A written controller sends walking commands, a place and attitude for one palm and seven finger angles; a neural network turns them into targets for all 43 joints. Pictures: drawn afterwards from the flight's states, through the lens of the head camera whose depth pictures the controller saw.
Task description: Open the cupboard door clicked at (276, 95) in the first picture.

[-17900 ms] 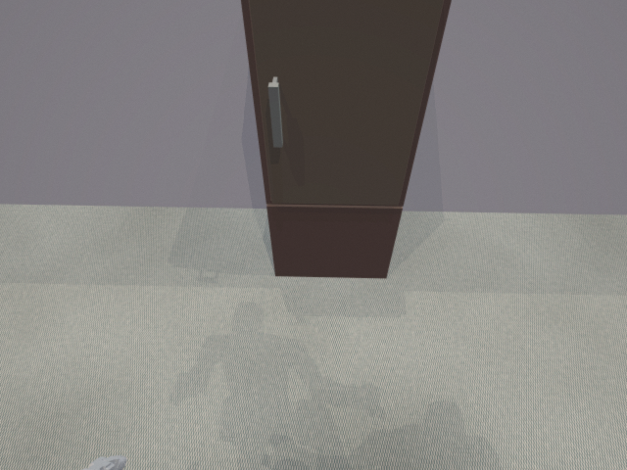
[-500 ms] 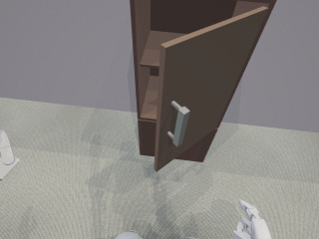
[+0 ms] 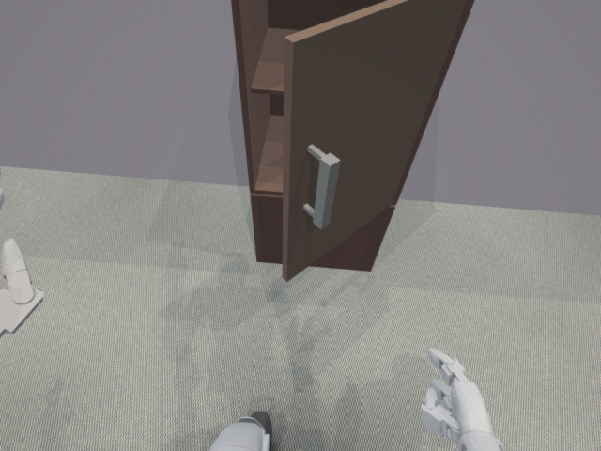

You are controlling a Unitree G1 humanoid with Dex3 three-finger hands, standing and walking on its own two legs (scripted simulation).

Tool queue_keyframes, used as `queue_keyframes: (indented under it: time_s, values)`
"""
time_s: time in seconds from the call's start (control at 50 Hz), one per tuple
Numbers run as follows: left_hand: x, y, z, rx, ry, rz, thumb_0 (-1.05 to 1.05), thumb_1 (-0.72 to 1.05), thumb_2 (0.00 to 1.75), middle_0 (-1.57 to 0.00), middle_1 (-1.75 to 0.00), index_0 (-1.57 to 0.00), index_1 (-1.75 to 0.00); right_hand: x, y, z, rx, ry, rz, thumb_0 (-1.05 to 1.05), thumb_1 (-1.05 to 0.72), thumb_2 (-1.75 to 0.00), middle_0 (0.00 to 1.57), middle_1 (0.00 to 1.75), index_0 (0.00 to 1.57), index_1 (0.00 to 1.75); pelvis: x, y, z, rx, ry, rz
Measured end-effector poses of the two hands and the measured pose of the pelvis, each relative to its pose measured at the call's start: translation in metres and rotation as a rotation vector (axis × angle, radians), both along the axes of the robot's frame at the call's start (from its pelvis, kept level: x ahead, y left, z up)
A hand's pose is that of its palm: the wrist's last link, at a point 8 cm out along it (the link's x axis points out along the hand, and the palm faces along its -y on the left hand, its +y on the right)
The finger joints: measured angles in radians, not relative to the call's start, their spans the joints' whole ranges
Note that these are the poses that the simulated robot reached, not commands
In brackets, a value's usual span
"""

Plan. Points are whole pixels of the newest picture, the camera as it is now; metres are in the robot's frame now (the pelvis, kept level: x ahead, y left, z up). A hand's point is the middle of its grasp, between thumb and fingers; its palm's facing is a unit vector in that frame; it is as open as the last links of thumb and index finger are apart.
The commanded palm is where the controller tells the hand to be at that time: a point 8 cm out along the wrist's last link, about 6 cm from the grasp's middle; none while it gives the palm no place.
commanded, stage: stop stepping back and stand still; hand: left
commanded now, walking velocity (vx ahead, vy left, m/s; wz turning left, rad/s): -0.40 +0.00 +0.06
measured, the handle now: (317, 188) +0.54 +0.04 +0.00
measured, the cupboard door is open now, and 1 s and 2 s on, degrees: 45 45 45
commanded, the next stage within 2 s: let the arm hang, fingers relaxed in 0.92 s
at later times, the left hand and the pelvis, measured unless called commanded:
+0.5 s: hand out of the picture +0.13 +0.26 +0.17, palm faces +0.43 -0.78 -0.45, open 7.4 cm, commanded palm +0.08 +0.30 +0.19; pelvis -0.06 +0.00 +0.01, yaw -1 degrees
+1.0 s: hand out of the picture +0.14 +0.29 +0.16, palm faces +0.40 -0.80 -0.45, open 7.4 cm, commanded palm none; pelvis -0.07 +0.03 +0.02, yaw -1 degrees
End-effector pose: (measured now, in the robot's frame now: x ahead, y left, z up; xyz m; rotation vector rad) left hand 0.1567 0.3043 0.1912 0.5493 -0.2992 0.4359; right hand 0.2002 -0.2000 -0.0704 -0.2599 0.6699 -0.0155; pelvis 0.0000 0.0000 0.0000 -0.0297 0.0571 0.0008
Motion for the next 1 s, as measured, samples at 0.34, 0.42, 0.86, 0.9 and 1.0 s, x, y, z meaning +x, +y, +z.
queue_keyframes:
  time_s: [0.34, 0.42, 0.86, 0.9, 1.0]
  values:
    - [-0.034, -0.014, 0.003, 0.055, 0.155, -0.132, 0.01, 0.89, 0.9, -0.21, -0.3, -0.21, -0.3, -0.119, -0.053, 0.022, -0.077, 0.004, -0.204, 0.02, -0.9, -0.9, 0.2, 0.3, 0.2, 0.3, -0.051, 0.0, 0.013, 0.026, -0.054, -0.02]
    - [-0.061, -0.012, 0.003, 0.041, 0.147, -0.078, 0.01, 0.89, 0.9, -0.21, -0.3, -0.21, -0.3, -0.144, -0.057, 0.009, -0.074, 0.085, -0.211, 0.02, -0.9, -0.9, 0.2, 0.3, 0.2, 0.3, -0.061, -0.002, 0.013, 0.028, -0.055, -0.029]
    - [-0.061, 0.015, -0.002, -0.015, 0.095, -0.037, 0.01, 0.89, 0.9, -0.21, -0.3, -0.21, -0.3, -0.123, 0.003, 0.007, 0.018, 0.01, -0.128, 0.02, -0.9, -0.9, 0.2, 0.3, 0.2, 0.3, -0.067, 0.022, 0.014, 0.021, -0.064, -0.022]
    - [-0.062, 0.017, -0.007, -0.033, 0.114, -0.03, 0.01, 0.89, 0.9, -0.21, -0.3, -0.21, -0.3, -0.119, 0.004, 0.008, 0.016, 0.01, -0.121, 0.02, -0.9, -0.9, 0.2, 0.3, 0.21, 0.3, -0.067, 0.024, 0.015, 0.019, -0.061, -0.022]
    - [-0.06, 0.02, -0.013, -0.064, 0.139, -0.018, 0.01, 0.89, 0.9, -0.21, -0.3, -0.21, -0.3, -0.112, 0.003, 0.013, -0.009, 0.012, -0.12, 0.02, -0.9, -0.9, 0.2, 0.3, 0.21, 0.3, -0.065, 0.028, 0.017, 0.017, -0.058, -0.02]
